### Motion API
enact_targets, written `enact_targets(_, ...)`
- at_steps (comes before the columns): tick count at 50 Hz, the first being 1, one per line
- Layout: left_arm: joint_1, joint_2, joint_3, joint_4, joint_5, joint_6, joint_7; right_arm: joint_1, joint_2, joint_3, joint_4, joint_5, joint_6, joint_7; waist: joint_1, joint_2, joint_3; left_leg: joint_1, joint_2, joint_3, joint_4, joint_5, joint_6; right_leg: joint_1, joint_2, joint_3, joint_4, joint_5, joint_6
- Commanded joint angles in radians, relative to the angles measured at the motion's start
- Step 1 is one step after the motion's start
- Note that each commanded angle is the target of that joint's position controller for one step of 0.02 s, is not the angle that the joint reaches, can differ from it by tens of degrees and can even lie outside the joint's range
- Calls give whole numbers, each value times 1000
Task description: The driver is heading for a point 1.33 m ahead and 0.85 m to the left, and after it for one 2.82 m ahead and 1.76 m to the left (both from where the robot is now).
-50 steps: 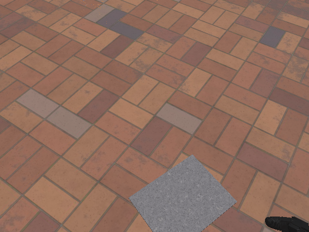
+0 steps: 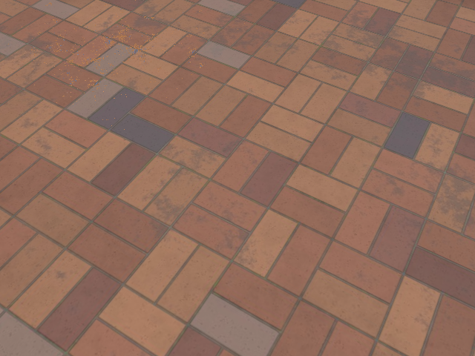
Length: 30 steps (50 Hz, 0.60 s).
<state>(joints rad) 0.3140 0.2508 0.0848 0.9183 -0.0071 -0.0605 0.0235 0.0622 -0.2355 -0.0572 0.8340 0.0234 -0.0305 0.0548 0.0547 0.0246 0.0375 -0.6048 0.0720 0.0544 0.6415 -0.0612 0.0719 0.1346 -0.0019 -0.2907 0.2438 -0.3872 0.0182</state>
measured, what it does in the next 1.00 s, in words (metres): walks ahead, turning left: left foot, then right foot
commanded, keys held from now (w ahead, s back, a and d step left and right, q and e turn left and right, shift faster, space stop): w+q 1.00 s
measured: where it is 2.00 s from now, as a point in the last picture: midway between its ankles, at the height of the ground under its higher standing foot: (97, 197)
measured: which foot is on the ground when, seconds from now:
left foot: up 0.00-0.04, down 0.06-0.54, up 0.56-1.00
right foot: down 0.00-0.04, up 0.06-0.52, down 0.54-1.00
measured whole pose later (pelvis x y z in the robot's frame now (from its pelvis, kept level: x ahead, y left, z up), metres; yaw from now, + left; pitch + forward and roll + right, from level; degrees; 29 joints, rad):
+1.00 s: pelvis +0.54 +0.13 +0.00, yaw +36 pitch +2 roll -2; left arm 0.31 0.31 0.08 0.87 -0.02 -0.07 0.00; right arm 0.07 -0.27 -0.06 0.62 0.02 -0.02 0.05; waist 0.09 0.03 0.04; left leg -0.62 0.08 0.02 0.65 -0.08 0.05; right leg 0.08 -0.03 -0.24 0.26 -0.36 0.04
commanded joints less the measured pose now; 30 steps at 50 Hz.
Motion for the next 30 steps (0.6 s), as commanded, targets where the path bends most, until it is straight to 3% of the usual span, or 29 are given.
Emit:
enact_targets(1, -36, 214, 47, -54, -14, 17, 13, 56, -138, -49, -70, 8, -8, 9, -109, -130, -49, 148, -96, 84, 7, -137, 63, -2, -288, 44, 241, 1159, -118)
enact_targets(2, -63, 219, 45, -61, -19, 21, 15, 208, -190, -79, -35, 11, -7, 0, -197, -112, -127, 369, -136, 82, -64, -86, 100, -82, -253, 26, 445, 1127, -87)
enact_targets(3, -57, 196, 35, -76, -3, 13, 16, 352, -276, -113, -2, 8, 4, -23, -250, -3, -209, 656, -45, -112, -112, -104, 152, -317, -204, 27, 751, 804, -35)
enact_targets(4, 23, 31, -10, -124, 28, -16, 1, 314, -355, -120, -10, 10, -3, -29, -111, 234, -262, 933, 194, -684, -215, -245, 335, -761, 21, 142, 1086, -162, 29)
enact_targets(5, -71, 94, -7, -148, -16, -63, -14, 346, -295, -97, -33, -5, -19, -22, -170, 127, -367, 1002, 255, -899, -357, -335, 367, -883, 43, 373, 1190, -217, 7)
enact_targets(6, -157, 134, 3, -173, -50, -88, -23, 314, -234, -82, -31, -10, -33, -22, -180, 81, -240, 930, 233, -754, -374, -263, 314, -968, -13, 387, 1161, -123, -23)
enact_targets(7, -165, 133, 1, -168, -39, -100, -19, 247, -193, -71, -43, -2, -42, -22, -135, 6, -159, 785, 186, -619, -364, -162, 275, -933, -63, 385, 1069, -34, -39)
enact_targets(8, -164, 141, 10, -154, -8, -100, -11, 176, -159, -61, -60, -3, -45, -23, -93, -23, -111, 644, 145, -521, -370, -57, 248, -859, -93, 382, 980, 15, -34)
enact_targets(9, -145, 153, 19, -148, 4, -87, -10, 139, -133, -51, -80, -12, -48, -29, -60, -16, -102, 559, 119, -465, -390, 21, 239, -785, -113, 389, 932, 51, -27)
enact_targets(12, -152, 123, 16, -162, 18, -52, -8, 151, -169, -55, -88, -10, -50, -47, -36, -8, -70, 429, 90, -384, -426, 152, 237, -731, -113, 359, 787, 104, 20)
enact_targets(15, -271, 91, 2, -203, 21, -43, -8, 196, -204, -64, -82, -5, -45, -66, -72, 16, -33, 362, 31, -309, -428, 145, 194, -720, -75, 335, 550, 301, 50)
enact_targets(18, -369, 72, -10, -232, 10, -49, -22, 242, -201, -63, -75, -2, -33, -71, -121, 52, -25, 335, -2, -295, -411, 48, 149, -642, -21, 321, 346, 474, 49)
enact_targets(21, -419, 100, -6, -258, -2, -59, -35, 287, -193, -62, -60, 4, -25, -73, -139, 65, -26, 405, 30, -370, -351, -12, 137, -629, -4, 349, 262, 474, 36)
enact_targets(24, -385, 140, 5, -256, -4, -77, -45, 288, -192, -63, -65, 0, -15, -81, -108, 94, -38, 495, 68, -459, -252, 10, 122, -594, 0, 367, 221, 359, 1)
enact_targets(25, -325, 151, 11, -242, -4, -83, -44, 273, -188, -61, -73, -2, -12, -82, -73, 109, -54, 495, 59, -468, -207, 54, 109, -519, 6, 352, 195, 341, -20)
enact_targets(26, -219, 180, 26, -215, 6, -89, -39, 257, -162, -51, -85, -6, -13, -79, -18, 101, -119, 464, 11, -440, -96, 119, 80, -353, -11, 353, 178, 351, -54)
enact_targets(27, -61, 232, 40, -198, 23, -91, -32, 251, -111, -31, -108, -19, -16, -74, 50, 19, -259, 343, -50, -364, 167, 20, 43, -88, -163, 494, 211, 299, -117)
enact_targets(28, 41, 307, 59, -162, 31, -76, -33, 402, -48, -12, -133, 9, -26, -72, -9, -325, -397, -18, -192, -235, 495, -477, -29, 255, -399, 956, 131, 97, -286)
enact_targets(29, 25, 218, 39, -172, 5, -70, -38, 403, -148, -25, -113, 21, -27, -74, 6, -281, -351, -155, -109, -253, 640, -523, -39, 239, -426, 1084, 73, -130, -282)
enact_targets(30, -26, 151, 21, -189, 2, -63, -34, 296, -212, -42, -126, 16, -22, -74, 33, -174, -211, -194, -72, -238, 677, -430, -44, 113, -380, 926, 53, -131, -234)
Keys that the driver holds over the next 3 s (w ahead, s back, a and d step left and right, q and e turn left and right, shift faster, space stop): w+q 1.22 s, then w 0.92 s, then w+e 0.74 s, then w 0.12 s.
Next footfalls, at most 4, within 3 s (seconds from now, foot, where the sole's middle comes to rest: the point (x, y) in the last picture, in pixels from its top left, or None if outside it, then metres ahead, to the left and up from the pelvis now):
0.06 left None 0.20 0.10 -0.76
0.54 right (271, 333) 0.53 -0.04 -0.76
1.06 left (144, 289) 0.64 0.34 -0.76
1.54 right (145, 192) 0.99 0.40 -0.76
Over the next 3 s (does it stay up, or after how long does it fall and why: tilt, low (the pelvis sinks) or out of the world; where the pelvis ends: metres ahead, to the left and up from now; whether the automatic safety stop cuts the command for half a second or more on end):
stays up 1.36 0.92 0.01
